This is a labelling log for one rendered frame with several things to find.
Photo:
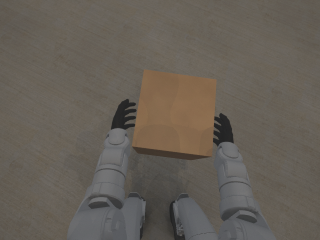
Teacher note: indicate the right robot shin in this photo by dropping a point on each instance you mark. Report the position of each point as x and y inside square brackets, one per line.
[179, 229]

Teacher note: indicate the robot left hand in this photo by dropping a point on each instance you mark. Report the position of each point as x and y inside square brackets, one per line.
[119, 118]

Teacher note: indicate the robot right forearm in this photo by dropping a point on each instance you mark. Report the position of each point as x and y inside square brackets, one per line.
[237, 200]

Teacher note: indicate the robot right hand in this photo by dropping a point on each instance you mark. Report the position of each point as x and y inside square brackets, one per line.
[225, 134]

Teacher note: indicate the robot right upper arm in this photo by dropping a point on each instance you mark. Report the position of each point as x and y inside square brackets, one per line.
[238, 229]

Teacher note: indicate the left robot shin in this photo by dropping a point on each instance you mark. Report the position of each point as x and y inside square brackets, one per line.
[135, 194]

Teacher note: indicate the carton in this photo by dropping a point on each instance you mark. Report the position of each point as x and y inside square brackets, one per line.
[175, 116]

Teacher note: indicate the robot left forearm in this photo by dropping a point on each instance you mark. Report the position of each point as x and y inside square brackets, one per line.
[107, 188]

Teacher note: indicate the robot shin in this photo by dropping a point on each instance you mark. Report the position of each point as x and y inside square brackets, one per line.
[135, 194]
[179, 229]

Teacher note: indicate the robot left upper arm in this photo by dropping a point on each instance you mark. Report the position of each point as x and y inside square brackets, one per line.
[104, 223]

